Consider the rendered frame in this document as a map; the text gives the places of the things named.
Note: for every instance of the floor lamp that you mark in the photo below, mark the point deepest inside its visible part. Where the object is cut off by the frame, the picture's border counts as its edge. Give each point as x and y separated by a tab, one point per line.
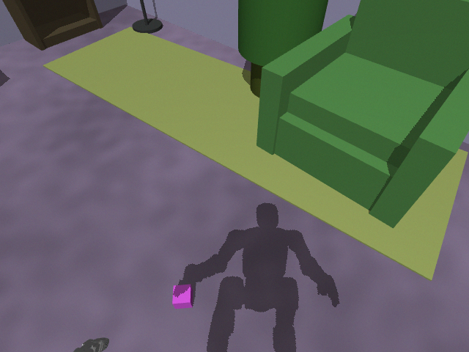
147	25

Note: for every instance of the potted plant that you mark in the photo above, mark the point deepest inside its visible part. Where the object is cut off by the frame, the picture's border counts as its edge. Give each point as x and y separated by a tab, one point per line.
267	29

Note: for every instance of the armchair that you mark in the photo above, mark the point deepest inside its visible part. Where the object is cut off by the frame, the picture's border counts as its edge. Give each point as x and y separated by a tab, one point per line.
375	105

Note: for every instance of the bookshelf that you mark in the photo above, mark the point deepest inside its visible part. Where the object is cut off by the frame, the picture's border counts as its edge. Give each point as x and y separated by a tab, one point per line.
45	23

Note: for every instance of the cube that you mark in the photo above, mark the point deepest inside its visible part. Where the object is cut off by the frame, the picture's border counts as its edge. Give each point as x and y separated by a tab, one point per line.
182	296

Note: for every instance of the left robot hand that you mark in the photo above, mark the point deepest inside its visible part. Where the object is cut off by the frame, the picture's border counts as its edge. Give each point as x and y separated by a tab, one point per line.
97	345

